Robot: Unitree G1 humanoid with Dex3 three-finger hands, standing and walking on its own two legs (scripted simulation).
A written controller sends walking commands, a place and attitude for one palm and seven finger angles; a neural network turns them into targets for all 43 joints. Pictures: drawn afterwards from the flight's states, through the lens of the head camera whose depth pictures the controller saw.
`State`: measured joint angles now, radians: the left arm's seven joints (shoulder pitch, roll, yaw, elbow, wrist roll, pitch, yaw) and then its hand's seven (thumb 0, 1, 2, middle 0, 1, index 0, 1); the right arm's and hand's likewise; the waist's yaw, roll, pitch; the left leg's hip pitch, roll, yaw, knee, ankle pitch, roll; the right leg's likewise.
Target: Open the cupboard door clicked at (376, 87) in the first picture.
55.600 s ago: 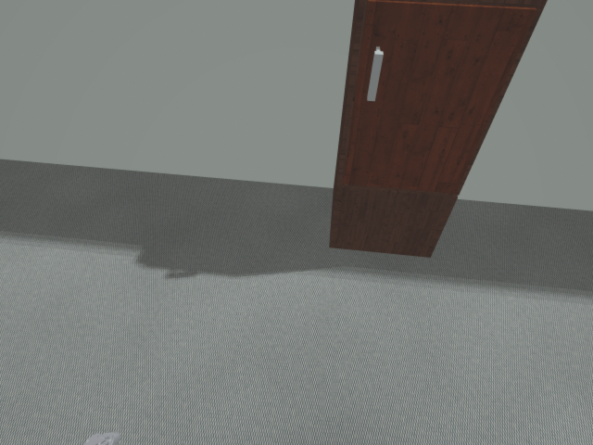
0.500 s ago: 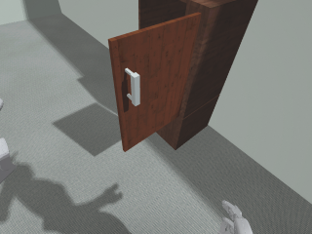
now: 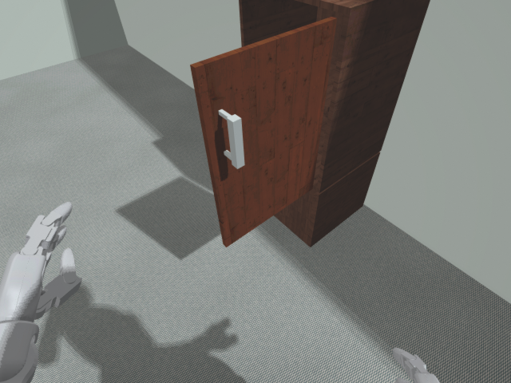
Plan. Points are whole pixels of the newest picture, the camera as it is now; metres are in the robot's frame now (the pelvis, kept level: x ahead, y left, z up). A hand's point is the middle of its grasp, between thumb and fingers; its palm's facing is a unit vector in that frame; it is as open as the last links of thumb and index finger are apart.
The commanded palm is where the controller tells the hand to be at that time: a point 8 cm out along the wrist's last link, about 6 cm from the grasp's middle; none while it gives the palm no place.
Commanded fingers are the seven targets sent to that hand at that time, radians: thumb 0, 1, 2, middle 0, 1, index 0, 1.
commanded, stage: let the arm hang, fingers relaxed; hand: left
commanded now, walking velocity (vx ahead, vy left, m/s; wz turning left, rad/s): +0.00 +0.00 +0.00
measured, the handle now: (230, 138) +0.61 +0.09 +0.06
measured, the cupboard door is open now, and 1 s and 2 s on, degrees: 90 90 90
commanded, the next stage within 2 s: look to check the result in 1.02 s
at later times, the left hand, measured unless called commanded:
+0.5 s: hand out of the picture -0.05 +0.23 -0.15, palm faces +0.03 -0.96 -0.27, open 7.2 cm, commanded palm none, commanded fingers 0.00 0.90 0.90 -0.20 -0.30 -0.20 -0.30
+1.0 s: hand out of the picture +0.07 +0.24 -0.14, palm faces -0.01 -0.95 -0.31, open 7.4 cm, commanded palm none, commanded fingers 0.00 0.90 0.90 -0.20 -0.30 -0.20 -0.30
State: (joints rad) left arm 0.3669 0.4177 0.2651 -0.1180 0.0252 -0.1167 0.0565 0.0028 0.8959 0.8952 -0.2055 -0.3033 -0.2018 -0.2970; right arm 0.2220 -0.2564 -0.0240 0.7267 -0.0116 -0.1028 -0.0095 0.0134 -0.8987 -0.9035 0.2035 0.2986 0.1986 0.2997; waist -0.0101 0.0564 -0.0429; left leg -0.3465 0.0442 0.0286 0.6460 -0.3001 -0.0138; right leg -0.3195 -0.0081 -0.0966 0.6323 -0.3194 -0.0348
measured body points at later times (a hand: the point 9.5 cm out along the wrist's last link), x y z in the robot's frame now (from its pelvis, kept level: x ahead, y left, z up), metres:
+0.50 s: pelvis -0.02 +0.01 +0.02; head +0.00 +0.01 +0.47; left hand -0.05 +0.28 -0.13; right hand -0.01 -0.23 -0.14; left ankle +0.02 +0.13 -0.72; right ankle +0.01 -0.10 -0.72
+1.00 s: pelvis -0.01 +0.01 +0.02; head +0.01 +0.00 +0.47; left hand +0.07 +0.29 -0.11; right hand +0.04 -0.26 -0.13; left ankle +0.02 +0.13 -0.72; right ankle +0.01 -0.10 -0.72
